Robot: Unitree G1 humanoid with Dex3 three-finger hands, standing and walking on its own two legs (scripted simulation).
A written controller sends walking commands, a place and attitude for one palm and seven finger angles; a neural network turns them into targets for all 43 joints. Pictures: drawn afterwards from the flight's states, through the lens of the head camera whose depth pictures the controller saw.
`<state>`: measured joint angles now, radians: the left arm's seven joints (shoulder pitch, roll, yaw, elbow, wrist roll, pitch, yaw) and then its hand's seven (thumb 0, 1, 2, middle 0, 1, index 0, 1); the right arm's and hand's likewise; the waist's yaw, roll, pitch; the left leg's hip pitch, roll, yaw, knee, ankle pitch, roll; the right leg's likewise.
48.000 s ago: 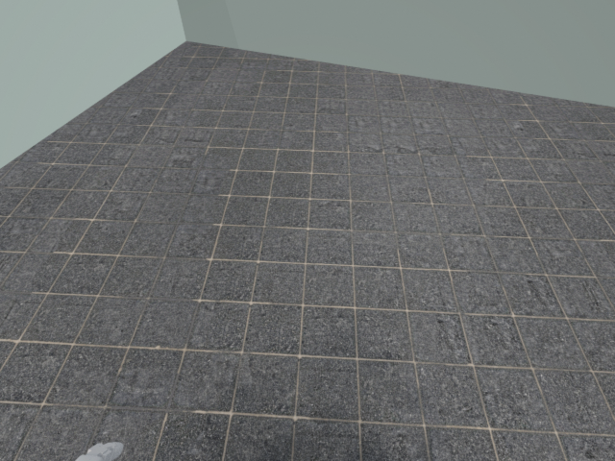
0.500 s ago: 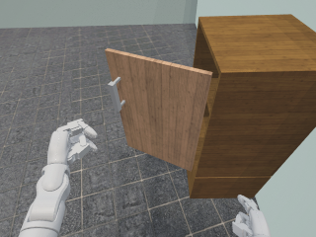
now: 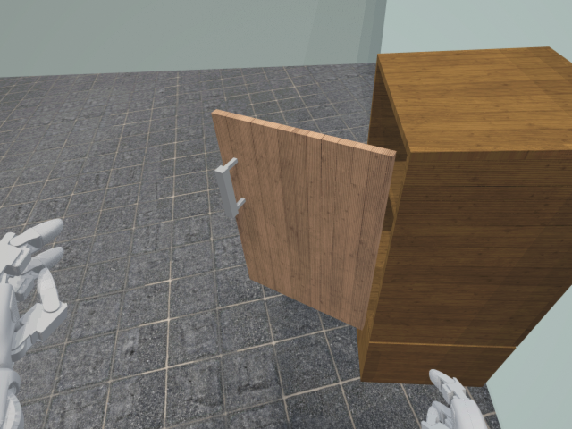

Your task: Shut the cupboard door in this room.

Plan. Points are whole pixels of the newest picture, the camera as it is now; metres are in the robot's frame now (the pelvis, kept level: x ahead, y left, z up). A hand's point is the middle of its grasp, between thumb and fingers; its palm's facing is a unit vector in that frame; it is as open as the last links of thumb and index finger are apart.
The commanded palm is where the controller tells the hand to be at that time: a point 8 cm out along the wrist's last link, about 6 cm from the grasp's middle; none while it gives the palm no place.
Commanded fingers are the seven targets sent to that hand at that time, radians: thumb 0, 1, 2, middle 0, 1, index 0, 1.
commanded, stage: draw the hand back to the body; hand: left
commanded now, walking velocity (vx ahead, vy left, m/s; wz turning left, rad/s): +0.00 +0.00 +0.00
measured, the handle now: (232, 188) +0.62 +0.22 -0.03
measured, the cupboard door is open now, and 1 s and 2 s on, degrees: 64 64 64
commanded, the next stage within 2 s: step back with the hand held close in 0.34 s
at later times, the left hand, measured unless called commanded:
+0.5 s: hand (71, 314) +0.18 +0.25 +0.16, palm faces +0.46 -0.79 -0.42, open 7.4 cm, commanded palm +0.13 +0.29 +0.17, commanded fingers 0.00 0.90 0.90 -0.20 -0.30 -0.20 -0.30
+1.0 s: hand (22, 338) +0.15 +0.29 +0.16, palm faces +0.39 -0.77 -0.50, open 7.4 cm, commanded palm +0.09 +0.33 +0.17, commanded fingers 0.00 0.90 0.90 -0.20 -0.30 -0.20 -0.30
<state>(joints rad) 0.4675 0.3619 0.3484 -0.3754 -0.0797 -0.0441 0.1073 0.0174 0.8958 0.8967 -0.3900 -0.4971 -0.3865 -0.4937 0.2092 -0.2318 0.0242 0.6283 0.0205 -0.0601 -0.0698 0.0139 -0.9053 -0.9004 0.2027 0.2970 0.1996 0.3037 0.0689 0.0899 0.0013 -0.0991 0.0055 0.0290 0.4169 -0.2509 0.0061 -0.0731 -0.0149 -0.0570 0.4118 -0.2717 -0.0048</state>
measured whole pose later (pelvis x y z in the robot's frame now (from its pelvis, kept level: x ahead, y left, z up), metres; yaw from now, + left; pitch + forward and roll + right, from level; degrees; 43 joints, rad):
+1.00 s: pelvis -0.05 +0.03 -0.01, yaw +0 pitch +1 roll -1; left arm 0.55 0.44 0.42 -0.46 -0.07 -0.16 0.14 0.02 0.89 0.90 -0.21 -0.30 -0.21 -0.30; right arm 0.18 -0.22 0.00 0.54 0.02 0.03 -0.10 0.01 -0.91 -0.90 0.20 0.30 0.20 0.30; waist 0.00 0.03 0.00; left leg -0.33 -0.01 0.05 0.52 -0.21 0.05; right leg -0.30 -0.04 -0.04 0.49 -0.21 0.03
